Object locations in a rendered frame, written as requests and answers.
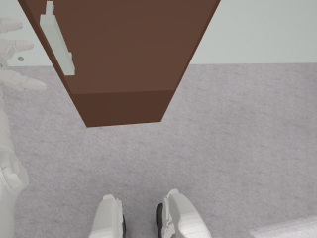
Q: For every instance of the handle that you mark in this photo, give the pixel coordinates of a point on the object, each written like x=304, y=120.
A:
x=55, y=38

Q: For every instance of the robot right thigh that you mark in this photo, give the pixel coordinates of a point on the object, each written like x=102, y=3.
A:
x=185, y=218

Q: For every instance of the robot right shin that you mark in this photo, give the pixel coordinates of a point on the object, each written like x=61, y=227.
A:
x=168, y=227

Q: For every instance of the cupboard door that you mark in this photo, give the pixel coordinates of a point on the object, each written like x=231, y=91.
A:
x=126, y=45

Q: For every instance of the robot left hand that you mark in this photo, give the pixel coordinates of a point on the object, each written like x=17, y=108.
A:
x=10, y=77

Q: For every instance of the robot left upper arm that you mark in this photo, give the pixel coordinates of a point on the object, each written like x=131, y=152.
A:
x=13, y=179

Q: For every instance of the robot left forearm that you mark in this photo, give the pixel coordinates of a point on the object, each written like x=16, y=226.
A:
x=5, y=134

